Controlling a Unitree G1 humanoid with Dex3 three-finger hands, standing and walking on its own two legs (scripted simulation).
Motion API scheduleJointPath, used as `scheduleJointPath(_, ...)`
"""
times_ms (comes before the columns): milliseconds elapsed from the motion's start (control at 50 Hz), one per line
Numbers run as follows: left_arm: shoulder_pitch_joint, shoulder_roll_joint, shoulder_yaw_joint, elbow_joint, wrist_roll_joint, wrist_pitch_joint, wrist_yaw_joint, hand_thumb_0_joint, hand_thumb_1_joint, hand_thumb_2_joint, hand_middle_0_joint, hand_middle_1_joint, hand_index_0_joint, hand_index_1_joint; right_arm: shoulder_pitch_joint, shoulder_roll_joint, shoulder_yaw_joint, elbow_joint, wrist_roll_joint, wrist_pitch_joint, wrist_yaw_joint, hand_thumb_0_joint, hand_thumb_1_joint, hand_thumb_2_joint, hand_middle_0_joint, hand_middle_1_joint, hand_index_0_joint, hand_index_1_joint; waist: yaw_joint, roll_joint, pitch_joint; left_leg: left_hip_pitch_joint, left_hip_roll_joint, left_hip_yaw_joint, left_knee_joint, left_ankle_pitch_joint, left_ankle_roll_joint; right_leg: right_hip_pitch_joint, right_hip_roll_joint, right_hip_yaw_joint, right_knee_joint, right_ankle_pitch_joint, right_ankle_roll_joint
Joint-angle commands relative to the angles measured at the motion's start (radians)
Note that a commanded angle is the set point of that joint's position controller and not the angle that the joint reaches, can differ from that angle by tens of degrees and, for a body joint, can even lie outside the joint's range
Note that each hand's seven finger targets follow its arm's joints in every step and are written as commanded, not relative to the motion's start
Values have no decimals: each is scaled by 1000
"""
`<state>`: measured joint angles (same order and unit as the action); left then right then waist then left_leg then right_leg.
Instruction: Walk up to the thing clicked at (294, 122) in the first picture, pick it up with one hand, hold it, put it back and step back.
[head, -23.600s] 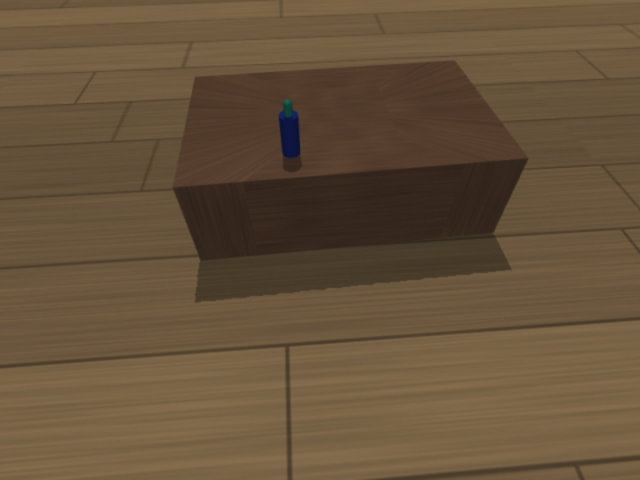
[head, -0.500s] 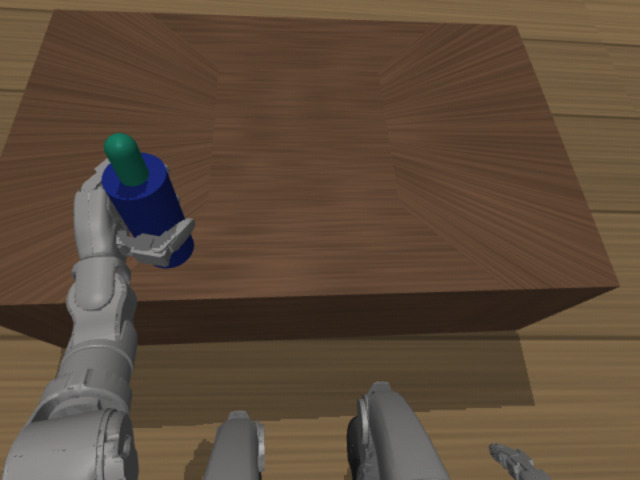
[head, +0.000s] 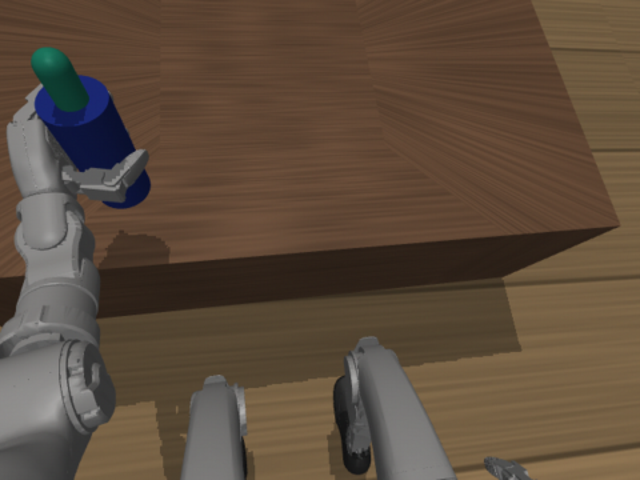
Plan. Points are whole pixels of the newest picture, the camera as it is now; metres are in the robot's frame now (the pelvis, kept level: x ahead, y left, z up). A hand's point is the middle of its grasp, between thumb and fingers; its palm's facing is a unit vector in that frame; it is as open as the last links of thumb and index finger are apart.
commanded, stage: crouch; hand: left
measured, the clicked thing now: (93, 134) +0.52 +0.19 +0.02
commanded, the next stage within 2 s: lower in 0.34 s
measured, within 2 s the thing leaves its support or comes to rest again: neither
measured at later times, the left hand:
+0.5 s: hand (119, 143) +0.54 +0.19 -0.03, palm faces +0.16 -0.99 -0.05, open 9.4 cm
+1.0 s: hand (136, 165) +0.55 +0.19 -0.10, palm faces +0.15 -0.99 -0.06, open 9.4 cm
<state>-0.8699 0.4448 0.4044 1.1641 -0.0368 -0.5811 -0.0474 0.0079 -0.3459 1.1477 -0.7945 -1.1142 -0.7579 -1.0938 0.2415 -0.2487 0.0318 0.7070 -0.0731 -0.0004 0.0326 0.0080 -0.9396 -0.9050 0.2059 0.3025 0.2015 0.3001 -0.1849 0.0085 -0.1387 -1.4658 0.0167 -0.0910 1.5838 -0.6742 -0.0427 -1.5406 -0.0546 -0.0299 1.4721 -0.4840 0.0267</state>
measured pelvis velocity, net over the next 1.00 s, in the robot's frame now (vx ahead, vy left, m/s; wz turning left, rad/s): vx -0.03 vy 0.00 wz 0.00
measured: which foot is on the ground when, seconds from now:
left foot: down 0.00-1.00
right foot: down 0.00-1.00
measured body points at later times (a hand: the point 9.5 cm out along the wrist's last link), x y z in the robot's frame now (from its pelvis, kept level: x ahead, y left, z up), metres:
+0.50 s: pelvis -0.01 +0.00 -0.03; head +0.20 +0.03 +0.36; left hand +0.53 +0.24 -0.03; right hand +0.01 -0.26 -0.15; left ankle +0.02 +0.14 -0.55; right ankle +0.09 -0.14 -0.55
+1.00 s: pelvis -0.03 +0.00 -0.10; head +0.21 +0.03 +0.29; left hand +0.54 +0.24 -0.10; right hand -0.01 -0.26 -0.21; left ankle +0.02 +0.14 -0.55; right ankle +0.09 -0.14 -0.55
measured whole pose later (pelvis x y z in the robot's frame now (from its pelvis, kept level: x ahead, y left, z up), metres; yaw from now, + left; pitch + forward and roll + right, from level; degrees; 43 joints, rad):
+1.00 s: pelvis -0.03 +0.00 -0.10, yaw +0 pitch +37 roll -4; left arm -1.08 0.57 0.44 1.24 0.04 -0.50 -0.03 0.01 -0.34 1.15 -0.78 -1.14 -0.74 -1.12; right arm 0.25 -0.26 0.09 0.66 -0.09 0.01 0.05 0.01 -0.93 -0.90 0.21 0.30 0.20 0.30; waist -0.26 0.03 -0.12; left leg -1.85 -0.02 -0.10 1.92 -0.73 -0.04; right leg -1.92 -0.07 -0.01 1.79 -0.52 0.04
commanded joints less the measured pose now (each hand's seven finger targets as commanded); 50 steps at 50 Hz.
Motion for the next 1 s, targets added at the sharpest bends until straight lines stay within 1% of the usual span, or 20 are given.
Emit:
scheduleJointPath(0,-555,236,4,-258,-25,-83,-1,0,178,1305,-1364,-1461,-1368,-1472,186,-188,-58,-34,3,-9,-8,0,-933,-912,200,300,200,300,-12,236,-682,329,-20,34,-214,346,29,421,33,-11,-107,223,-74)
scheduleJointPath(140,-581,266,23,-223,-13,-60,17,0,178,1317,-1377,-1479,-1383,-1489,201,-191,-50,-31,5,-9,-9,0,-929,-910,201,300,201,300,-30,187,-678,241,-22,37,-162,346,43,415,27,-7,-75,248,-69)
scheduleJointPath(200,-606,308,52,-237,-7,-66,31,0,171,1316,-1376,-1477,-1382,-1488,199,-190,-49,-36,4,-9,-8,0,-928,-910,200,300,200,300,-20,177,-700,208,-27,46,-144,312,48,424,26,3,-71,232,-65)
scheduleJointPath(220,-606,302,51,-226,-3,-66,29,0,185,1319,-1371,-1475,-1377,-1485,203,-191,-48,-34,3,-9,-9,0,-928,-910,200,300,200,300,-32,182,-704,216,-26,42,-140,324,48,406,25,-2,-64,241,-67)
scheduleJointPath(260,-614,335,67,-247,3,-68,32,0,229,1317,-1352,-1459,-1358,-1468,211,-194,-43,-34,1,-8,-8,0,-927,-910,201,300,201,300,-26,196,-741,211,-28,47,-124,359,48,429,23,4,-48,283,-67)
scheduleJointPath(340,-638,336,65,-247,7,-65,24,0,215,1323,-1347,-1453,-1349,-1467,226,-198,-40,-34,-1,-5,-5,0,-932,-912,201,300,201,300,-35,231,-779,228,-27,44,-103,410,44,403,23,3,-18,320,-71)
scheduleJointPath(420,-656,356,60,-237,18,-49,16,0,214,1308,-1315,-1425,-1317,-1438,216,-199,-42,-39,-1,1,-10,0,-929,-911,201,300,201,300,-38,242,-755,206,-28,48,-108,325,43,377,25,5,-26,241,-70)
scheduleJointPath(440,-694,349,40,-278,21,-47,18,0,223,1286,-1351,-1448,-1355,-1457,217,-191,-37,-42,-2,-2,-10,0,-933,-911,200,300,200,300,-43,268,-757,202,-26,48,-115,301,42,372,27,4,-23,216,-71)
scheduleJointPath(520,-619,295,30,-147,15,-25,15,0,198,1305,-1381,-1483,-1387,-1492,219,-197,-31,-35,1,-7,-9,0,-930,-909,200,300,200,300,-67,206,-661,110,-26,43,-76,297,47,311,25,-9,7,217,-69)
scheduleJointPath(540,-577,316,56,-77,17,-22,15,0,206,1323,-1391,-1503,-1398,-1510,222,-211,-37,-34,2,-6,-11,0,-931,-909,200,300,200,300,-66,163,-630,74,-27,43,-63,276,53,296,24,-7,4,203,-65)
scheduleJointPath(560,-622,323,41,-136,27,-32,14,0,221,1330,-1387,-1503,-1396,-1510,220,-207,-35,-36,-2,-6,-9,0,-923,-907,200,300,200,300,-70,199,-633,72,-25,44,-57,273,50,263,24,-7,20,194,-67)
scheduleJointPath(600,-636,349,53,-139,37,-44,18,0,237,1325,-1406,-1516,-1416,-1519,216,-207,-34,-46,-5,-5,-7,0,-921,-906,200,300,200,300,-59,198,-651,67,-30,43,-47,255,52,251,23,-7,30,175,-67)
scheduleJointPath(620,-654,328,33,-140,40,-49,12,0,259,1343,-1400,-1525,-1413,-1526,226,-204,-27,-44,-8,-6,-3,0,-916,-905,200,300,200,300,-75,220,-663,66,-31,43,-28,286,49,240,20,-8,50,204,-69)
scheduleJointPath(640,-655,326,37,-149,36,-53,10,0,292,1352,-1408,-1529,-1421,-1530,229,-207,-26,-42,-8,-9,0,0,-915,-904,200,300,200,300,-71,224,-689,75,-31,41,-17,311,48,238,19,-10,67,225,-70)
scheduleJointPath(680,-693,381,63,-181,35,-63,10,0,269,1358,-1410,-1525,-1418,-1531,234,-214,-22,-54,-9,-8,4,0,-921,-907,200,300,200,300,-63,248,-751,85,-33,39,4,336,46,237,18,-7,100,244,-71)
scheduleJointPath(720,-721,386,59,-203,32,-67,9,0,284,1350,-1403,-1517,-1409,-1524,232,-220,-27,-60,-11,-7,3,0,-923,-908,200,300,200,300,-63,270,-775,80,-35,44,9,301,44,236,20,-5,111,214,-70)
scheduleJointPath(800,-798,425,65,-273,41,-67,18,0,256,1335,-1359,-1479,-1361,-1491,242,-219,-20,-56,-16,-3,4,0,-922,-909,200,300,200,300,-61,334,-857,105,-37,50,42,329,41,233,17,0,148,237,-70)
scheduleJointPath(880,-808,408,58,-271,45,-49,17,0,220,1327,-1335,-1454,-1334,-1469,252,-228,-19,-46,-18,5,6,0,-927,-912,200,300,200,300,-73,375,-860,143,-32,37,67,392,32,154,14,-14,191,253,-76)
scheduleJointPath(900,-814,420,63,-280,45,-45,17,0,220,1310,-1326,-1437,-1322,-1455,249,-231,-20,-49,-17,7,5,0,-925,-911,200,300,200,300,-68,373,-857,145,-32,38,72,384,33,142,14,-13,192,240,-75)
scheduleJointPath(980,-781,381,44,-183,60,-13,28,0,219,1310,-1317,-1438,-1319,-1450,248,-229,-18,-45,-19,11,4,0,-917,-908,200,300,200,300,-97,302,-756,19,-36,48,94,281,42,135,9,-15,191,195,-67)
